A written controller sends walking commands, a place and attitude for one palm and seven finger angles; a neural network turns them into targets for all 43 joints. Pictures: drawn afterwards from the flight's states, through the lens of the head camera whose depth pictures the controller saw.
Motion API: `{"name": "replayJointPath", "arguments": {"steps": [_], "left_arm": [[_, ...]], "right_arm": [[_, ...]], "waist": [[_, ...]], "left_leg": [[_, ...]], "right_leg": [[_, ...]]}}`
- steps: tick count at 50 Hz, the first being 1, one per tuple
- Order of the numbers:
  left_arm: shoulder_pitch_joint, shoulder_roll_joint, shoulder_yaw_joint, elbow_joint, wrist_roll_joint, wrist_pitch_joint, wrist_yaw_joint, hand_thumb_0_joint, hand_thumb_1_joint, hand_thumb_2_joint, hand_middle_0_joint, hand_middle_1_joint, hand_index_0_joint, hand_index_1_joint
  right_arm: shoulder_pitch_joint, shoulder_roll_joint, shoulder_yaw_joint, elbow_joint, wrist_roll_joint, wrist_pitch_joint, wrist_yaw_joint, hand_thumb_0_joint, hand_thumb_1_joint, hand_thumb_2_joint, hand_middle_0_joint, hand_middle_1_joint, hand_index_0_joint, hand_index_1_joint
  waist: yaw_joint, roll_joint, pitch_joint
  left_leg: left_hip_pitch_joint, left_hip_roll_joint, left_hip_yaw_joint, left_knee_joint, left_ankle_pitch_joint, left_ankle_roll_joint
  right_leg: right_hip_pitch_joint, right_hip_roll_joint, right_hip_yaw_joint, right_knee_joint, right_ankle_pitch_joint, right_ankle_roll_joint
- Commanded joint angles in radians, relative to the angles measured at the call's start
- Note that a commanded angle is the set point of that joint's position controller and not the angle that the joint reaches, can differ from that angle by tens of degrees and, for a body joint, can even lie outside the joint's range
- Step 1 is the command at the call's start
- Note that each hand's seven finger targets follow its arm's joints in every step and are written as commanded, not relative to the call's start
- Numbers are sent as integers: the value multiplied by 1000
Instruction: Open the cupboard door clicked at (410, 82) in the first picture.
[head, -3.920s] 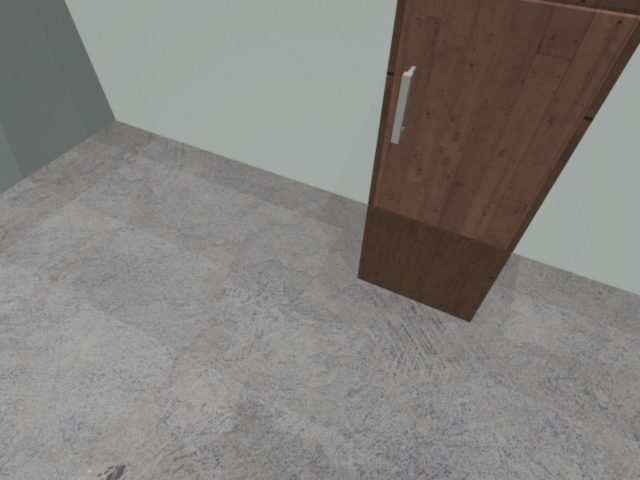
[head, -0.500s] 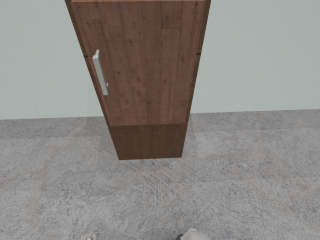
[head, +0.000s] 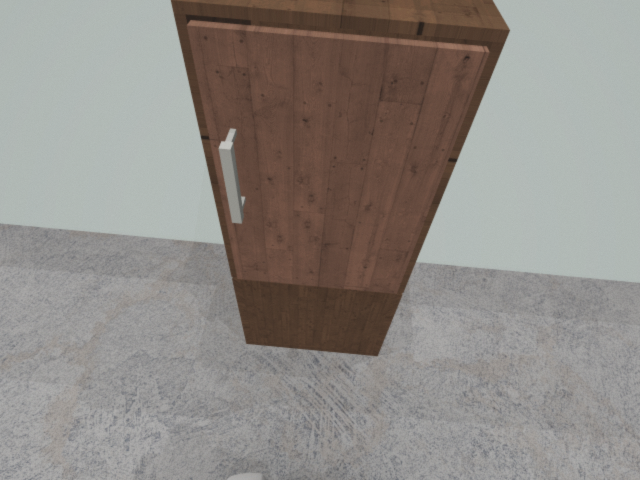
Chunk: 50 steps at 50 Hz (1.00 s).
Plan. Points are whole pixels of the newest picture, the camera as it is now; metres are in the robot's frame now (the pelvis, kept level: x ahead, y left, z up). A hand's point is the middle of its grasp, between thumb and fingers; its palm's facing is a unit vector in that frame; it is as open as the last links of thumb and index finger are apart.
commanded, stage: come to a stop and stand still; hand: left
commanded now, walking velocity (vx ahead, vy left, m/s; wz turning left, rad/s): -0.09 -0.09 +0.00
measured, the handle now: (235, 178) +0.56 +0.20 +0.02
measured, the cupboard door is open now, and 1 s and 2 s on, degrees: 0 0 0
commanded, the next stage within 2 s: look again from close up in 1.00 s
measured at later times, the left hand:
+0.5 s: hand out of the picture +0.00 +0.16 -0.17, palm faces +0.07 -0.97 -0.24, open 7.4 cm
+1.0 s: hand out of the picture -0.09 +0.14 -0.18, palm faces +0.06 -0.98 -0.17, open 7.4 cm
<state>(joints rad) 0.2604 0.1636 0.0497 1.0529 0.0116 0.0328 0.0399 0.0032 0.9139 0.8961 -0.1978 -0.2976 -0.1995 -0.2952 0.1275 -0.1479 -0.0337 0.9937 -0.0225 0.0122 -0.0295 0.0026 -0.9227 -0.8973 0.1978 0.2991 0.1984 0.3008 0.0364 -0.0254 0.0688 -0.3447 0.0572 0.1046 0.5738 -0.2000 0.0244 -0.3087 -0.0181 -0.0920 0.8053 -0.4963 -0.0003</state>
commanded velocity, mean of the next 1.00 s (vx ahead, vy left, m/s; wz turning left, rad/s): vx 0.00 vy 0.00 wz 0.00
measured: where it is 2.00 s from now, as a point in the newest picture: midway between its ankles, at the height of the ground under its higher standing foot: outside the picture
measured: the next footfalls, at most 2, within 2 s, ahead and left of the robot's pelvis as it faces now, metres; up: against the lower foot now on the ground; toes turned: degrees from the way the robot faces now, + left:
right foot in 0.20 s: -0.01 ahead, -0.14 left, +0.00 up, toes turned +1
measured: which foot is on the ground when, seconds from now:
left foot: down 0.00-1.00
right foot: up 0.00-0.18, down 0.20-1.00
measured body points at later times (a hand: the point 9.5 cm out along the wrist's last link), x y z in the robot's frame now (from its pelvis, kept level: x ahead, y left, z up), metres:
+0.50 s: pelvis -0.06 -0.03 -0.02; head -0.08 -0.03 +0.43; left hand -0.01 +0.21 -0.15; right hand -0.04 -0.26 -0.17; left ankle +0.06 +0.10 -0.72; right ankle -0.03 -0.16 -0.73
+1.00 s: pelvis -0.08 -0.03 +0.00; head -0.08 -0.03 +0.45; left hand -0.10 +0.19 -0.16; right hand -0.06 -0.25 -0.16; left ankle +0.01 +0.09 -0.73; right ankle -0.05 -0.14 -0.73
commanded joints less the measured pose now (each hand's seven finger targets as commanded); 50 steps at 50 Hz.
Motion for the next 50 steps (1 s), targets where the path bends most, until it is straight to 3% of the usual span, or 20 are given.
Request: {"name": "replayJointPath", "arguments": {"steps": [1, 6, 7, 8, 9, 10, 11, 13, 15, 17, 18, 20, 23, 24, 27, 31, 36, 39, 41, 50], "left_arm": [[79, 67, 24, -66, 5, -6, -1, 0, 900, 900, -200, -300, -200, -300], [79, 44, 14, -82, 6, -3, -10, 0, 900, 900, -200, -300, -200, -300], [141, 86, -14, -59, 0, -22, 12, 0, 900, 900, -200, -300, -200, -300], [111, 136, 2, -130, 22, -29, 8, 0, 900, 900, -200, -300, -200, -300], [77, 182, 10, -149, 31, -43, 4, 0, 900, 900, -200, -300, -200, -300], [74, 215, 8, -170, 36, -53, 7, 0, 900, 900, -200, -300, -200, -300], [37, 222, 14, -183, 37, -54, 8, 0, 900, 900, -200, -300, -200, -300], [-3, 186, 17, -183, 23, -58, 15, 0, 900, 900, -200, -300, -200, -300], [-11, 150, 11, -201, 23, -36, 12, 0, 900, 900, -200, -300, -200, -300], [33, 117, 4, -207, 13, -11, 9, 0, 900, 900, -200, -300, -200, -300], [79, 114, 5, -192, 12, -10, 5, 0, 900, 900, -200, -300, -200, -300], [177, 110, 7, -152, 16, -22, -5, 0, 900, 900, -200, -300, -200, -300], [109, 193, 20, -178, 17, -26, -4, 0, 900, 900, -200, -300, -200, -300], [28, 201, 22, -204, 17, -30, 1, 0, 900, 900, -200, -300, -200, -300], [-65, 176, 14, -221, 21, -24, 2, 0, 900, 900, -200, -300, -200, -300], [86, 93, 0, -160, 6, -16, -5, 0, 900, 900, -200, -300, -200, -300], [192, 65, -10, -72, 11, -31, -17, 0, 900, 900, -200, -300, -200, -300], [117, 115, -10, -82, 11, -48, -13, 0, 900, 900, -200, -300, -200, -300], [54, 129, -9, -91, 7, -51, -13, 0, 900, 900, -200, -300, -200, -300], [145, 96, -8, -42, 13, -41, -17, 0, 900, 900, -200, -300, -200, -300]], "right_arm": [[47, -187, -44, -46, -6, -1, -17, 0, -900, -900, 200, 300, 200, 300], [41, -184, -58, -46, -5, 4, -6, 0, -900, -900, 200, 300, 200, 300], [21, -240, -77, -61, 13, -15, -8, 0, -900, -900, 200, 300, 200, 300], [39, -125, -53, -114, 18, -4, 19, 0, -900, -900, 200, 300, 200, 300], [4, -69, -34, -154, -4, 5, 35, 0, -900, -900, 200, 300, 200, 300], [19, -57, -35, -172, -5, 4, 37, 0, -900, -900, 200, 300, 200, 300], [63, -52, -40, -163, 2, 2, 39, 0, -900, -900, 200, 300, 200, 300], [95, -82, -38, -167, 8, -5, 29, 0, -900, -900, 200, 300, 200, 300], [171, -104, -35, -137, 4, -13, 27, 0, -900, -900, 200, 300, 200, 300], [183, -161, -43, -139, -14, -4, 25, 0, -900, -900, 200, 300, 200, 300], [149, -184, -46, -143, -15, 0, 23, 0, -900, -900, 200, 300, 200, 300], [96, -177, -39, -160, -15, 1, 19, 0, -900, -900, 200, 300, 200, 300], [146, -89, -30, -159, -10, 20, 26, 0, -900, -900, 200, 300, 200, 300], [189, -78, -31, -142, -10, 24, 24, 0, -900, -900, 200, 300, 200, 300], [341, -62, -19, -84, -5, 10, 28, 0, -900, -900, 200, 300, 200, 300], [248, -166, -26, -94, -12, -25, 11, 0, -900, -900, 200, 300, 200, 300], [167, -132, -16, -67, -7, -21, 9, 0, -900, -900, 200, 300, 200, 300], [223, -83, -7, -41, -4, -11, 15, 0, -900, -900, 200, 300, 200, 300], [268, -62, -3, -15, -3, -8, 16, 0, -900, -900, 200, 300, 200, 300], [205, -122, -13, -10, -7, -19, 9, 0, -900, -900, 200, 300, 200, 300]], "waist": [[-32, 167, -141], [-50, 208, -165], [-11, 74, -209], [-8, -184, -136], [-5, -169, -80], [-31, -5, -88], [-63, -2, -144], [-72, -289, -104], [-92, -35, -63], [-80, 268, 66], [-50, 276, 75], [15, 130, 23], [-32, -153, 31], [-68, -143, 25], [-123, -100, 22], [-28, 275, 32], [15, 106, -17], [-48, -77, -7], [-82, -104, -6], [-29, 91, 16]], "left_leg": [[187, 295, -231, -193, 568, 185], [166, 257, -221, -235, 272, 153], [230, 220, -152, 37, 474, 68], [-85, 58, -50, 126, -13, 20], [-153, -23, -20, 232, -225, -26], [-69, -34, -32, 305, -250, -31], [-85, -68, -23, 303, -215, -31], [-42, -39, -50, 209, -157, -12], [119, -20, -99, 59, -61, 2], [-111, 117, -354, -224, -402, 69], [-250, 136, -419, -307, -562, 88], [-326, 79, -328, -220, -508, 68], [-121, -67, -85, 198, -216, -14], [-11, -59, -91, 289, -161, -15], [137, -61, -55, 134, -161, -20], [-182, 158, -480, -405, -557, 92], [-211, 67, -284, -294, -428, 53], [-34, -28, -151, -86, -216, 2], [85, -41, -115, 1, -126, -8], [-65, 28, -249, -229, -367, 19]], "right_leg": [[-133, -13, 97, 285, -58, 16], [-43, -29, 50, 34, -31, 19], [-77, -58, 146, -265, 86, -5], [27, -113, 261, -410, 206, -33], [-12, -249, 386, -456, 309, -119], [-94, -273, 380, -433, 328, -163], [4, -204, 306, -364, 448, -159], [-51, -190, 264, -303, 430, -133], [-218, -102, 166, -224, 113, -68], [-193, 34, 50, -106, -130, -22], [-84, 52, 39, -55, -75, -24], [57, 34, 72, -132, -18, -38], [-243, -199, 430, -531, -395, -139], [-351, -240, 448, -575, -362, -153], [-389, -136, 233, -441, -236, -93], [-70, 41, 64, -94, 9, -25], [106, 9, 115, -276, 78, -42], [-96, -103, 299, -483, -150, -89], [-209, -131, 307, -538, -179, -91], [-80, -18, 173, -360, -63, -48]]}}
